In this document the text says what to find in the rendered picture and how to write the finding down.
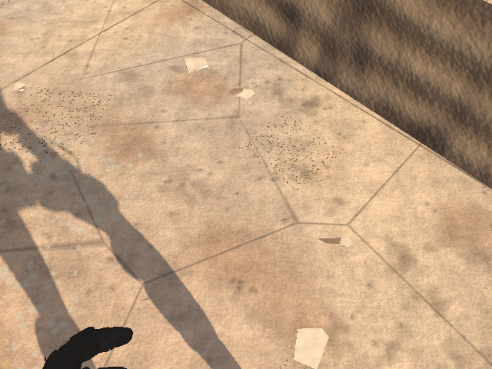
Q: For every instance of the left robot hand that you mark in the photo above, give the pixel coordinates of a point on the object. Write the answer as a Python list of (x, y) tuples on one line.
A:
[(85, 345)]

